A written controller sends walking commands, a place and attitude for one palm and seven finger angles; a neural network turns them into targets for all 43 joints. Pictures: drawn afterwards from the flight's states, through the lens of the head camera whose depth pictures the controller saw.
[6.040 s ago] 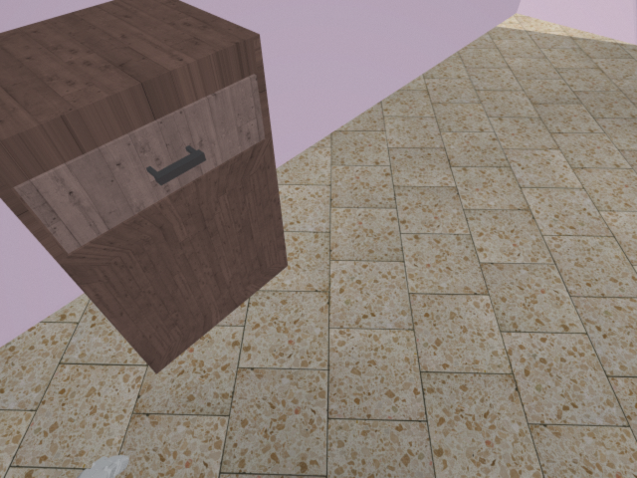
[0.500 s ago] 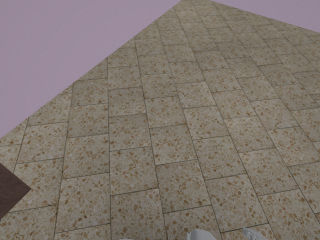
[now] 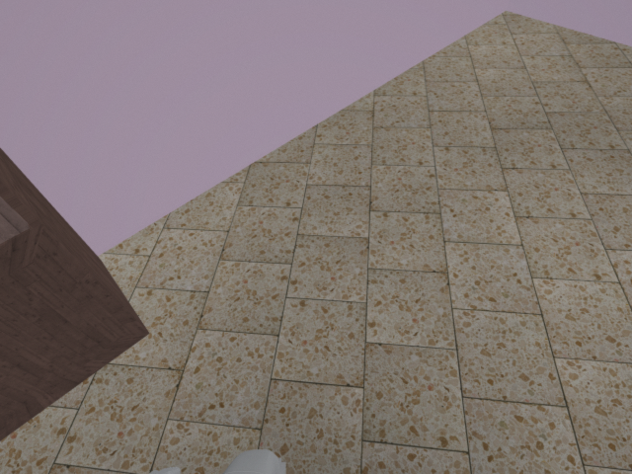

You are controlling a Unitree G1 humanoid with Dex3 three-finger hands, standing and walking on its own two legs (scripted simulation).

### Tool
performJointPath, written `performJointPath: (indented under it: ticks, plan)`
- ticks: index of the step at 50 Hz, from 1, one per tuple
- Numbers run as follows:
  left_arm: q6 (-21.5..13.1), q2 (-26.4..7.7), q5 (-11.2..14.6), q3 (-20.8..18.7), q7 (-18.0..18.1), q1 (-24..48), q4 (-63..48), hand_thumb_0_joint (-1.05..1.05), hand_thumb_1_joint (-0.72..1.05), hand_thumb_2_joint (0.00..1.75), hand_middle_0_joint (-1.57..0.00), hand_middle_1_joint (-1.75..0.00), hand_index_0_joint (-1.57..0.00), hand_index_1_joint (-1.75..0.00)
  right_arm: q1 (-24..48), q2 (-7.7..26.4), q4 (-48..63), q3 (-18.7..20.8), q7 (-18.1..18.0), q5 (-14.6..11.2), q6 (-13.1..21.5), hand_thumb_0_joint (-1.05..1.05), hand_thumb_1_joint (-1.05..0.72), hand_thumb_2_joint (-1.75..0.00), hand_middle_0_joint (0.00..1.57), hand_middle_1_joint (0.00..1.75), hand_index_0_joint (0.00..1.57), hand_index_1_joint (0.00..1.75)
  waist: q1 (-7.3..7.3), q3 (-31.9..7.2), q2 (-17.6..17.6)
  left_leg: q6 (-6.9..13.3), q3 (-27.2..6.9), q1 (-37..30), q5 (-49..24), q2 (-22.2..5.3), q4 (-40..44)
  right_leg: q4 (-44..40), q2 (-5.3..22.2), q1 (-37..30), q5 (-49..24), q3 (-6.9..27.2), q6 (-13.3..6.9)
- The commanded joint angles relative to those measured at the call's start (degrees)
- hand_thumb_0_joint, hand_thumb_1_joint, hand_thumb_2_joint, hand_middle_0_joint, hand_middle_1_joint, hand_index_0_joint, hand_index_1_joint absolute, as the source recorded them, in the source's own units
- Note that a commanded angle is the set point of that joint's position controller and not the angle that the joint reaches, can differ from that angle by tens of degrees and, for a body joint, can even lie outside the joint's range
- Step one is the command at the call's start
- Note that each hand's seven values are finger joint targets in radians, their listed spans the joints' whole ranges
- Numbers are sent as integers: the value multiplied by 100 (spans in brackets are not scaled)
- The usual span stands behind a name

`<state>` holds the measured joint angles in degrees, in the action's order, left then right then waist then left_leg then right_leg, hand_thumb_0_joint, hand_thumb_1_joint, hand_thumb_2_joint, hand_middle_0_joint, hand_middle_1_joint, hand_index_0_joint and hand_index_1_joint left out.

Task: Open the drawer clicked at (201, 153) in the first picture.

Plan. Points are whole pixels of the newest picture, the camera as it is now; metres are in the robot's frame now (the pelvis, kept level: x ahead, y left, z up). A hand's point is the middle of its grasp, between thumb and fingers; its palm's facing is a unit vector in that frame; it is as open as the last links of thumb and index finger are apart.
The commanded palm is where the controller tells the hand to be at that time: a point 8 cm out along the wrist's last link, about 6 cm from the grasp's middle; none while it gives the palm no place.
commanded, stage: turn to face it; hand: left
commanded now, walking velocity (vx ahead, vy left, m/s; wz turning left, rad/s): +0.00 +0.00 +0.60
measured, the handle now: out of the picture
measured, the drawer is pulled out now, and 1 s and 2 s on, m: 0.00 0.00 0.00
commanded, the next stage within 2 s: take the last steps up to it in 1.14 s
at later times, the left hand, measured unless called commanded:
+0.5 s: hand out of the picture +0.02 +0.27 -0.16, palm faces +0.31 -0.91 -0.27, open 7.4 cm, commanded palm none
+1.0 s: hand out of the picture -0.09 +0.21 -0.17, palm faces +0.56 -0.79 -0.25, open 7.4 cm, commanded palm none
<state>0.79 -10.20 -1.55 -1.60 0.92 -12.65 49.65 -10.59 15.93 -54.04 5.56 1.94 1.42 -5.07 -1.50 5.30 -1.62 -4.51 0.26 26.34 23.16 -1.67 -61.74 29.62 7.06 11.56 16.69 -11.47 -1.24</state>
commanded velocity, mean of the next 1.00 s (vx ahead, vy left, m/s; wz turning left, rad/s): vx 0.00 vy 0.00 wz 0.52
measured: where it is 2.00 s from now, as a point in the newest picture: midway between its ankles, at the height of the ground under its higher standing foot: outside the picture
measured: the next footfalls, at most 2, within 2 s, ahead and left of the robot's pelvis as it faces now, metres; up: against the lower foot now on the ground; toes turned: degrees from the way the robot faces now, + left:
left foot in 0.18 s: +0.03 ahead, +0.15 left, +0.00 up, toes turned +13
right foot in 0.64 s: +0.08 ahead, -0.09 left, +0.00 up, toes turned +20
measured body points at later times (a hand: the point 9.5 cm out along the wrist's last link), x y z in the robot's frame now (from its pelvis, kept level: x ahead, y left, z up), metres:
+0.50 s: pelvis -0.01 +0.04 +0.00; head +0.02 +0.05 +0.45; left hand +0.00 +0.32 -0.14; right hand +0.15 -0.18 -0.14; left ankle -0.01 +0.14 -0.74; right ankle +0.03 -0.12 -0.69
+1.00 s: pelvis -0.01 +0.02 -0.01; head +0.02 +0.04 +0.44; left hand -0.12 +0.26 -0.15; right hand +0.20 -0.16 -0.15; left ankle -0.09 +0.12 -0.72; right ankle +0.05 -0.11 -0.74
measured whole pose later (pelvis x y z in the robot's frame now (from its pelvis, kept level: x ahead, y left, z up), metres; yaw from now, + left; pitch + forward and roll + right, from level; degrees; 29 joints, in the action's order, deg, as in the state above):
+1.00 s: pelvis -0.01 +0.02 -0.01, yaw +34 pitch +0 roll +1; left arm 1.2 -12.3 -1.8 -2.6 0.8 -14.5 52.2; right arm -9.2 14.6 -54.1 4.3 1.3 0.9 -3.8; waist 0.4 5.5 0.9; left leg -3.0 3.0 18.0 23.4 -1.3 -40.9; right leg 33.4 9.5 13.0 18.9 -11.7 2.5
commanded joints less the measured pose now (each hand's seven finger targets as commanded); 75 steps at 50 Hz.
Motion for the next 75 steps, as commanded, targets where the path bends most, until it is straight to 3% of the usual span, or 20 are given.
performJointPath:
  ticks: [1,8,9,10,16,24,29,30,32,38,46,49,50,52,57,62,70,71,73,75]
  plan:
    - [-102,-1407,-19,-406,104,-370,-211,0,90,90,-20,-30,-20,-30,635,205,595,-45,-5,-63,194,0,-90,-90,20,30,20,30,416,-598,1280,14,332,177,197,-36,944,-842,1413,-788,-2515,779,-603]
    - [9,-1414,68,-484,30,-292,-67,0,90,90,-20,-30,-20,-30,-139,548,490,3,-46,-56,384,0,-90,-90,20,30,20,30,-6,-1116,649,381,370,-2104,-1498,-153,3882,996,1250,77,-2145,48,55]
    - [36,-1054,110,-444,-21,-300,-291,0,90,90,-20,-30,-20,-30,-474,1263,484,169,-80,-7,433,0,-90,-90,20,30,20,30,-192,-1189,-1207,1056,-1640,-3080,-3374,-1637,4058,2309,436,1789,700,-162,549]
    - [67,-924,54,-324,1,135,-554,0,90,90,-20,-30,-20,-30,-846,1532,352,219,-115,-50,385,0,-90,-90,20,30,20,30,-391,-1111,-1466,1709,-2187,-2866,-4497,-2366,4111,3157,140,2293,2326,326,638]
    - [125,-1010,47,-413,-40,-19,-121,0,90,90,-20,-30,-20,-30,240,854,595,11,-241,-39,458,0,-90,-90,20,30,20,30,125,-605,-678,1277,-1189,-1598,-2651,-1088,4370,3543,43,1890,509,1033,651]
    - [81,-871,85,-360,19,405,-420,0,90,90,-20,-30,-20,-30,-114,912,510,130,-226,-7,398,0,-90,-90,20,30,20,30,-73,-782,-703,1501,-1934,-1896,-2795,-1078,4132,2118,-305,1593,883,1104,661]
    - [-9,-890,136,-362,57,-198,-341,0,90,90,-20,-30,-20,-30,220,865,640,169,-204,-26,336,0,-90,-90,20,30,20,30,254,-859,-692,1222,-2162,-847,-2659,-705,3644,193,-591,-42,76,973,536]
    - [-60,-1038,118,-396,80,-441,-318,0,90,90,-20,-30,-20,-30,256,721,691,157,-191,-65,339,0,-90,-90,20,30,20,30,395,-953,-307,976,-2024,-394,-2090,-436,3252,-684,-364,-716,-349,1146,476]
    - [-80,-1824,-2,-498,121,-428,-431,0,90,90,-20,-30,-20,-30,136,250,889,109,-157,-62,346,0,-90,-90,20,30,20,30,413,-820,1800,246,-474,981,999,706,811,-1608,2136,-889,-438,3373,-558]
    - [-136,-1103,5,-336,128,400,-512,0,90,90,-20,-30,-20,-30,-83,270,467,105,-11,-24,181,0,-90,-90,20,30,20,30,-4,-206,1235,96,-214,599,-160,81,-740,-1217,1102,152,-1105,1324,-437]
    - [-80,-1501,-43,-438,91,-483,-54,0,90,90,-20,-30,-20,-30,523,87,557,-91,-64,-97,268,0,-90,-90,20,30,20,30,476,-580,1532,127,419,-225,378,158,1643,-579,1308,-678,-3014,975,-602]
    - [-45,-1484,-4,-462,91,-296,25,0,90,90,-20,-30,-20,-30,0,133,384,-109,-109,-93,351,0,-90,-90,20,30,20,30,181,-858,1389,212,554,-1137,-540,201,3106,38,1180,-552,-2942,617,-262]
    - [-10,-1386,59,-440,78,-283,33,0,90,90,-20,-30,-20,-30,-225,332,304,-71,-107,-78,405,0,-90,-90,20,30,20,30,36,-988,928,297,416,-1922,-1389,35,3888,601,1023,-59,-2461,422,10]
    - [58,-745,80,-245,45,-241,-257,0,90,90,-20,-30,-20,-30,-652,1289,268,113,-161,-51,435,0,-90,-90,20,30,20,30,-163,-1106,-1579,1465,-1983,-2806,-4652,-2186,4165,2543,17,1917,2131,380,597]
    - [93,-780,74,-280,-5,-70,205,0,90,90,-20,-30,-20,-30,45,626,240,-112,-339,-30,504,0,-90,-90,20,30,20,30,123,-598,-774,1359,-950,-2039,-4266,-1249,4135,3340,-22,1744,864,954,555]
    - [112,-705,92,-223,18,-33,276,0,90,90,-20,-30,-20,-30,-200,560,91,-119,-351,-48,510,0,-90,-90,20,30,20,30,42,-728,-588,1449,-976,-2342,-4478,-1239,4141,2591,-166,1496,839,929,610]
    - [-108,-477,30,-194,-105,-536,447,0,90,90,-20,-30,-20,-30,-135,462,-47,-98,-284,-11,502,0,-90,-90,20,30,20,30,334,-414,-616,1310,-1394,-1001,-349,-842,4141,97,-525,-217,361,513,386]
    - [-168,-592,2,-230,-87,-938,578,0,90,90,-20,-30,-20,-30,-124,325,-27,-108,-274,-42,520,0,-90,-90,20,30,20,30,528,-376,-91,1086,-1170,-306,190,-493,3523,-601,-364,-1068,88,674,333]
    - [-232,-1440,-29,-396,18,-1667,694,0,90,90,-20,-30,-20,-30,154,-54,313,-166,-198,-38,539,0,-90,-90,20,30,20,30,882,-100,1874,506,-150,1596,1153,397,870,-2170,2125,-1612,1668,3722,-504]
    - [-322,-1313,22,-389,62,-1272,641,0,90,90,-20,-30,-20,-30,353,218,282,-52,-100,39,472,0,-90,-90,20,30,20,30,652,475,1348,522,-579,1573,192,-46,-256,-2646,2114,-263,2925,3939,-626]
